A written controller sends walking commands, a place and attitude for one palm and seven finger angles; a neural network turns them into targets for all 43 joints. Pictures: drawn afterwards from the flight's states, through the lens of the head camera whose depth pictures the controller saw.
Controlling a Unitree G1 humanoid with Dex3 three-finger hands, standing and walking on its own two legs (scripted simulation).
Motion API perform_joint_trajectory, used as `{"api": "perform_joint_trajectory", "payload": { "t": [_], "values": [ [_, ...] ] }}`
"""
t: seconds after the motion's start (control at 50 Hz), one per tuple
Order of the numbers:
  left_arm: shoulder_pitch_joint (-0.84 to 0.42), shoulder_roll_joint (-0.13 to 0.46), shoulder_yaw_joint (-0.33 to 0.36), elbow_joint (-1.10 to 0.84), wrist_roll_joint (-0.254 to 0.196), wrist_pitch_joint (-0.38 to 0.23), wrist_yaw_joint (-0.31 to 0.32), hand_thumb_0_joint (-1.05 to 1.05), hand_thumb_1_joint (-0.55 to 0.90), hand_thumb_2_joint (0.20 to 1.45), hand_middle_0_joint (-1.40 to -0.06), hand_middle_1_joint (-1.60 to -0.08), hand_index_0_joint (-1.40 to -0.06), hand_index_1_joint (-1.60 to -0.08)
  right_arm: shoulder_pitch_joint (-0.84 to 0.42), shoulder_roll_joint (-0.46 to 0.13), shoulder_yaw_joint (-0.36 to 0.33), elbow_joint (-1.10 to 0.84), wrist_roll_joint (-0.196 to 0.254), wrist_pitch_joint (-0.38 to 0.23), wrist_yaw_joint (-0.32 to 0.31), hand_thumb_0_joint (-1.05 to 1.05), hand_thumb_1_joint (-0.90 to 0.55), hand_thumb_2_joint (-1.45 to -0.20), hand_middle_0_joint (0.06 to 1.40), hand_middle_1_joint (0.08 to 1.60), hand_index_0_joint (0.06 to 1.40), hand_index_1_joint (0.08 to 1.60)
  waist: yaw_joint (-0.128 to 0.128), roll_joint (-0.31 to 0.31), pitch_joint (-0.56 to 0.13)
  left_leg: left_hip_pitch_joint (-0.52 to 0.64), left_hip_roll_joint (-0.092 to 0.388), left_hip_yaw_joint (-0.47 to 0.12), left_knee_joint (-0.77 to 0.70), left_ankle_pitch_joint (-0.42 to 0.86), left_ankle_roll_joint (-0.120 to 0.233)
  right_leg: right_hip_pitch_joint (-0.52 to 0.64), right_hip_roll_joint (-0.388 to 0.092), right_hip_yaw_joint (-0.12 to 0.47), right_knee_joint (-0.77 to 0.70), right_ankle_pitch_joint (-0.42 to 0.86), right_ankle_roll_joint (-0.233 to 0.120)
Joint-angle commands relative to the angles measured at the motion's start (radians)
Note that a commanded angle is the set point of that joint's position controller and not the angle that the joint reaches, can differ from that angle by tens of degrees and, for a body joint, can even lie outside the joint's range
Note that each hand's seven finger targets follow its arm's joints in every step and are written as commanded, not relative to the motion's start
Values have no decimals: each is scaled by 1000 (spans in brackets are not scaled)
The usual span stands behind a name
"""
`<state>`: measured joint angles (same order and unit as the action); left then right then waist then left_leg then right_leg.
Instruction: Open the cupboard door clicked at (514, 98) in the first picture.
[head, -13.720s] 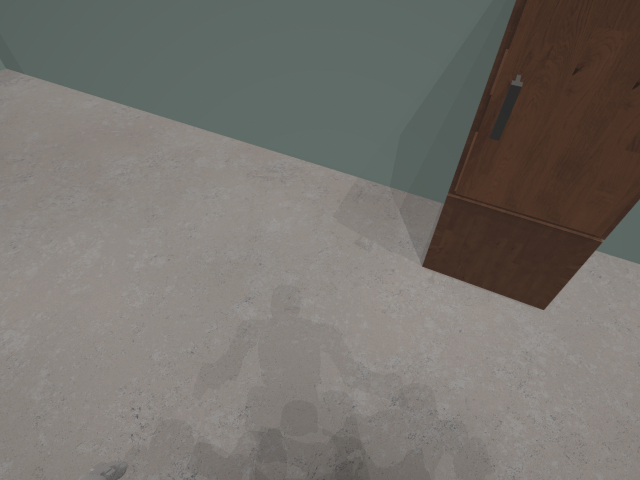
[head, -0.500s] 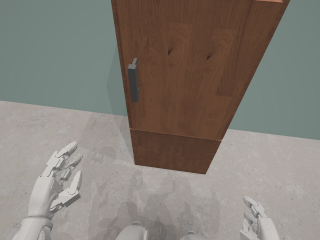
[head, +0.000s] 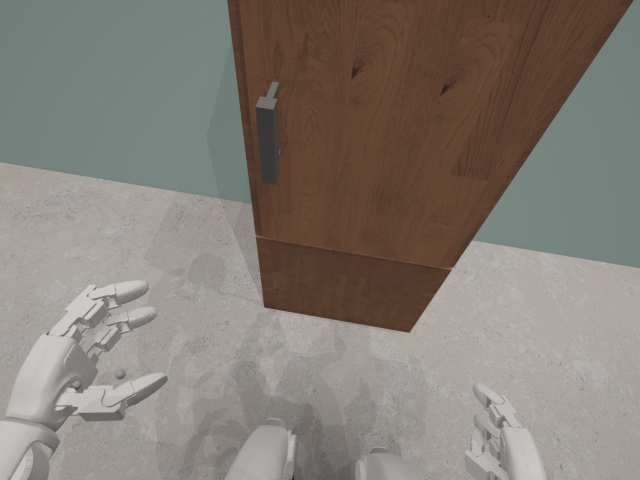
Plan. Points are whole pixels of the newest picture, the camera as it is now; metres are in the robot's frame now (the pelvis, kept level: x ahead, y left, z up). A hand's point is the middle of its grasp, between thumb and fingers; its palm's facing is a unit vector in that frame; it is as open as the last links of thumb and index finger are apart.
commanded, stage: raise the hand with hooked fingers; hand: left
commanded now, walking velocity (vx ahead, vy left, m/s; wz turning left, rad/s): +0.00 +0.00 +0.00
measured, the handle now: (272, 134) +0.58 +0.12 +0.07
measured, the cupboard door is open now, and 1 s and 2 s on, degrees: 0 0 0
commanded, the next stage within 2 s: move the hooked fingers beside the handle in 1.32 s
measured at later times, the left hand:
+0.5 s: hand (106, 321) +0.26 +0.26 +0.07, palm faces -0.06 -1.00 -0.06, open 13.5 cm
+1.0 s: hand (112, 276) +0.31 +0.26 +0.09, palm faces -0.09 -0.99 -0.04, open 14.0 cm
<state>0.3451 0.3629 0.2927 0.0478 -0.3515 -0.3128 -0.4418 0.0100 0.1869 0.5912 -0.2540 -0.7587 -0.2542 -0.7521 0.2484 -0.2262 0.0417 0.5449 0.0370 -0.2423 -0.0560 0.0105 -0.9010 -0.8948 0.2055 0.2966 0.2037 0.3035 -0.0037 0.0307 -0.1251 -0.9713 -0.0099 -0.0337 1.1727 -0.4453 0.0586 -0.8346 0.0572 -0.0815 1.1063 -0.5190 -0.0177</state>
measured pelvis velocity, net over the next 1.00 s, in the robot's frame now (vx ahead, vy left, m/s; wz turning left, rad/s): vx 0.02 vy -0.01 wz -0.01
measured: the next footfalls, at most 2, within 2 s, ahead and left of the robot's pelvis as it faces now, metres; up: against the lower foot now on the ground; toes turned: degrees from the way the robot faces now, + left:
none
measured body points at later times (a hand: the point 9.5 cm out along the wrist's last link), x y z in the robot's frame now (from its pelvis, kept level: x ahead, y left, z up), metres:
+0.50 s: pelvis +0.02 +0.00 +0.01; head +0.08 +0.02 +0.46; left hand +0.26 +0.31 +0.07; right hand +0.20 -0.24 -0.05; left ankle +0.07 +0.08 -0.65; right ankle +0.02 -0.12 -0.65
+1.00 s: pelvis +0.02 -0.01 +0.02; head +0.08 +0.01 +0.47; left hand +0.31 +0.31 +0.09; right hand +0.16 -0.27 -0.05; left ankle +0.07 +0.08 -0.65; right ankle +0.02 -0.12 -0.65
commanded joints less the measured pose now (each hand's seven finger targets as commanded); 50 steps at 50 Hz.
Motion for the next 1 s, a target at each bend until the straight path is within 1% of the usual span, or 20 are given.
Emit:
{"api": "perform_joint_trajectory", "payload": {
  "t": [0.0,0.1,0.16,0.2,0.24,0.26,0.28,0.3,0.34,0.36,0.4,0.42,0.46,0.5,0.58,0.66,0.76,0.86,0.9,0.98],
  "values": [
    [-22,148,134,-144,-43,-78,-3,0,-33,500,-267,-900,-267,-900,-52,-163,-93,-144,3,-59,-7,0,-900,-900,200,300,200,300,13,46,-239,294,24,-69,-195,187,-39,16,0,16,-154,137,-20],
    [-41,164,135,-151,-46,-91,-26,0,-150,450,-275,-975,-275,-975,-30,-174,-97,-156,4,-58,-2,0,-900,-900,200,300,200,300,7,68,-262,340,28,-67,-202,240,-39,24,-2,18,-157,178,-19],
    [-90,205,166,-132,-51,-89,-35,0,-220,420,-280,-1020,-280,-1020,-20,-186,-97,-155,3,-52,-5,0,-900,-900,200,300,200,300,4,59,-248,334,28,-70,-200,243,-39,23,4,19,-156,181,-22],
    [-108,192,150,-142,-54,-91,-39,0,-267,400,-283,-1050,-283,-1050,-18,-187,-91,-160,6,-47,-4,0,-900,-900,200,300,200,300,3,100,-250,365,30,-72,-219,240,-44,20,1,15,-164,171,-22],
    [-142,211,156,-148,-53,-91,-36,0,-313,380,-287,-1080,-287,-1080,-17,-192,-90,-161,7,-44,-6,0,-900,-900,200,300,200,300,-1,110,-251,380,30,-76,-231,215,-43,18,-1,17,-176,157,-21],
    [-160,231,175,-124,-56,-85,-39,0,-337,370,-288,-1095,-288,-1095,-10,-195,-89,-162,4,-42,-8,0,-900,-900,200,300,200,300,-1,89,-246,375,32,-81,-228,229,-45,21,5,15,-171,169,-25],
    [-157,222,170,-114,-58,-82,-43,0,-360,360,-290,-1110,-290,-1110,-9,-195,-87,-166,6,-38,-8,0,-900,-900,200,300,200,300,-1,95,-249,379,30,-75,-234,223,-44,26,2,17,-181,165,-23],
    [-163,225,175,-96,-59,-77,-45,0,-383,350,-292,-1125,-292,-1125,-7,-196,-86,-166,7,-35,-9,0,-900,-900,200,300,200,300,-2,74,-246,375,30,-74,-238,218,-42,36,2,15,-186,166,-21],
    [-190,231,170,-79,-57,-71,-53,0,-430,330,-295,-1155,-295,-1155,-7,-198,-82,-168,9,-29,-9,0,-900,-900,200,300,200,300,-5,96,-234,382,30,-73,-249,206,-43,38,0,16,-196,159,-21],
    [-219,248,178,-63,-58,-65,-60,0,-453,320,-297,-1170,-297,-1170,-3,-203,-80,-171,7,-28,-10,0,-900,-900,200,300,200,300,-3,96,-234,381,29,-75,-246,217,-43,42,6,17,-193,167,-26],
    [-245,241,168,-35,-59,-54,-70,0,-500,300,-300,-1200,-300,-1200,0,-202,-78,-174,10,-21,-11,0,-900,-900,200,300,200,300,-12,87,-228,388,29,-69,-255,199,-40,43,3,20,-211,160,-21],
    [-262,246,170,-18,-58,-50,-74,0,-500,300,-300,-1200,-300,-1200,2,-204,-75,-175,10,-17,-13,0,-900,-900,200,300,200,300,-12,73,-220,381,28,-69,-260,187,-37,50,3,20,-217,156,-21],
    [-317,271,183,-15,-62,-50,-86,0,-500,300,-300,-1200,-300,-1200,2,-207,-74,-174,9,-18,-16,0,-900,-900,200,300,200,300,-7,108,-237,400,25,-68,-253,215,-40,59,5,26,-213,175,-28],
    [-336,277,183,7,-59,-48,-93,0,-500,300,-300,-1200,-300,-1200,4,-207,-73,-175,11,-13,-15,0,-900,-900,200,300,200,300,-12,84,-233,411,29,-70,-270,192,-40,55,4,24,-226,157,-24],
    [-386,302,198,47,-58,-44,-102,0,-500,300,-300,-1200,-300,-1200,10,-209,-69,-174,10,-7,-15,0,-900,-900,200,300,200,300,-5,105,-242,427,27,-66,-278,222,-41,69,4,26,-231,175,-28],
    [-445,327,214,109,-63,-39,-113,0,-500,300,-300,-1200,-300,-1200,17,-214,-67,-170,10,1,-18,0,-900,-900,200,300,200,300,-7,70,-225,405,24,-59,-283,200,-34,89,5,35,-248,170,-28],
    [-527,350,219,162,-62,-35,-129,0,-500,300,-300,-1200,-300,-1200,22,-217,-66,-167,13,11,-22,0,-900,-900,200,300,200,300,-9,73,-229,402,20,-48,-289,188,-27,110,2,50,-267,165,-27],
    [-508,345,215,203,-65,-41,-148,0,-500,300,-300,-1200,-300,-1200,33,-217,-69,-169,15,15,-16,0,-900,-900,200,300,200,300,-1,58,-244,406,18,-39,-288,228,-24,140,2,55,-271,203,-28],
    [-503,334,203,212,-62,-37,-151,0,-500,300,-300,-1200,-300,-1200,32,-215,-69,-170,16,21,-11,0,-900,-900,200,300,200,300,-5,69,-225,404,19,-36,-296,212,-23,123,-1,54,-276,195,-22],
    [-511,361,233,200,-63,-49,-138,0,-500,300,-300,-1200,-300,-1200,34,-216,-71,-176,14,25,-8,0,-900,-900,200,300,200,300,-1,71,-235,402,18,-33,-295,211,-23,132,1,59,-271,194,-22]
  ]
}}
